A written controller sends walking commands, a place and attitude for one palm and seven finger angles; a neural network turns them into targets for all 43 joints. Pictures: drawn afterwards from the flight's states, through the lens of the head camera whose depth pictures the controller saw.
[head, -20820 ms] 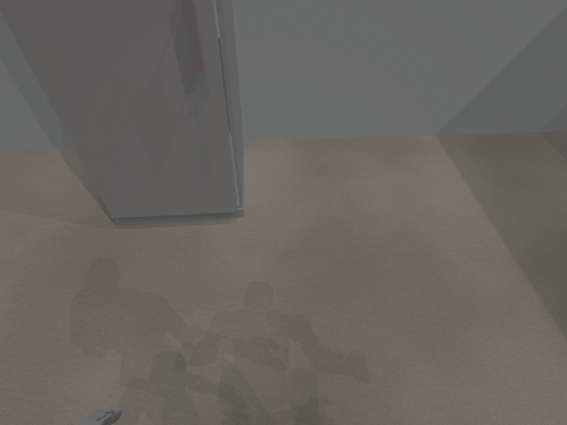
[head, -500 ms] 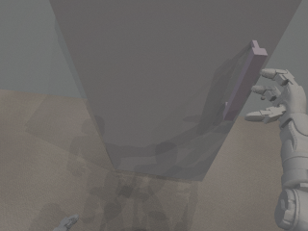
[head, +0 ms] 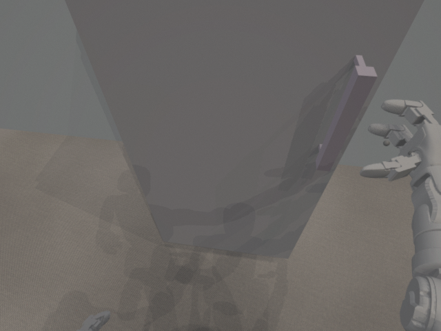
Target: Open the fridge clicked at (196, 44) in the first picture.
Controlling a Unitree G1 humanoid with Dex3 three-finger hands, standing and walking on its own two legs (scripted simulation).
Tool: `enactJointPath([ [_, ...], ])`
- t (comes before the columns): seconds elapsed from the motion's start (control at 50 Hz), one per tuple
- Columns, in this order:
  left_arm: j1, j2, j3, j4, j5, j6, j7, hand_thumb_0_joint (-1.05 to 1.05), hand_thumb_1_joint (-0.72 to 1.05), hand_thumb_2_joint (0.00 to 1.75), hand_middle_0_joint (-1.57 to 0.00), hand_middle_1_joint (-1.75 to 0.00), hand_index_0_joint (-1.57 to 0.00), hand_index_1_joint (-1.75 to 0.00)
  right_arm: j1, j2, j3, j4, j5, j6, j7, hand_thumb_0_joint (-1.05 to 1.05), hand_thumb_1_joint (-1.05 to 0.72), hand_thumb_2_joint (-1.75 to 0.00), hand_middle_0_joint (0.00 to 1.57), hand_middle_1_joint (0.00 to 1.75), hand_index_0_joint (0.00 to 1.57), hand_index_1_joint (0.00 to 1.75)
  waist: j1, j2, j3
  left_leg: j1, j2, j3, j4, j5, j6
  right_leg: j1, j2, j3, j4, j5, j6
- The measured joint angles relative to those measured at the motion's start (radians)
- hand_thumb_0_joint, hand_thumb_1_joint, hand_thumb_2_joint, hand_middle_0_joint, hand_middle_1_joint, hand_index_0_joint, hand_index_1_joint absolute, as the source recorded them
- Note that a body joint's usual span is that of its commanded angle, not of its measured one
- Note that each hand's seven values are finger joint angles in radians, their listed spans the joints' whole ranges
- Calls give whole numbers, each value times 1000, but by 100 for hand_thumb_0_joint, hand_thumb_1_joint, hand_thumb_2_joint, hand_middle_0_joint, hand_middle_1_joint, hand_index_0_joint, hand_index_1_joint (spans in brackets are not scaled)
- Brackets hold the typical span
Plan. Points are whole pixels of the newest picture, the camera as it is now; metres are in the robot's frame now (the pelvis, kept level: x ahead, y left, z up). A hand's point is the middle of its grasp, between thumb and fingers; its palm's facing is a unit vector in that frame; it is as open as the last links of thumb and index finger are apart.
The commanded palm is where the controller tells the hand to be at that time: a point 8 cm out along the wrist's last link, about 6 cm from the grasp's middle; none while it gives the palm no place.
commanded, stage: move the hooked fingers beside the handle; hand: right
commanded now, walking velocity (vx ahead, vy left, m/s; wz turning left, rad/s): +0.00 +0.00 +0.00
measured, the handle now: (338, 118) +0.49 -0.16 +0.14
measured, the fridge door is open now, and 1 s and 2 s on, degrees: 0 0 0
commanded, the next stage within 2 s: feel for the door with the fingertips in 0.88 s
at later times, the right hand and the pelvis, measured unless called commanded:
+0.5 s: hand (378, 140) +0.43 -0.22 +0.15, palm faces +0.04 +1.00 +0.00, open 14.0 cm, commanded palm +0.40 -0.28 +0.14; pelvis +0.00 +0.00 +0.00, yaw +0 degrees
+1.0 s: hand (382, 145) +0.42 -0.22 +0.14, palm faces +0.05 +1.00 +0.01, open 14.0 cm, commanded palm +0.40 -0.28 +0.14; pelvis +0.00 +0.01 +0.00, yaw +0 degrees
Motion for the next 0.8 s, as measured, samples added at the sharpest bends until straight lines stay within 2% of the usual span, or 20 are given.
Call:
enactJointPath([
  [0.22,-1,3,0,-4,-1,-4,-1,1,91,90,-20,-30,-21,-30,1,1,5,-4,6,3,11,-1,50,-30,30,120,30,120,-3,-3,-3,-2,1,0,1,2,0,-1,1,0,-2,3,-1],
  [0.48,-7,-1,-2,3,2,-10,-3,1,91,90,-20,-30,-21,-30,-14,23,20,-4,-9,2,-18,-1,50,-30,30,120,30,120,-1,-5,0,-1,0,3,3,0,4,1,1,4,-5,6,4],
  [0.68,1,1,-3,-6,0,2,1,1,91,90,-20,-30,-21,-30,8,-18,-31,22,-7,6,8,-1,50,-30,30,120,30,120,6,-2,-4,-1,-8,-3,2,-1,9,6,-8,0,-8,3,9],
  [0.8,11,10,6,2,-8,2,5,1,91,90,-20,-30,-21,-30,26,-17,-6,-16,18,2,34,-1,50,-30,30,120,30,120,-7,-4,-3,9,-8,4,-3,-3,10,10,-6,7,-6,1,10],
])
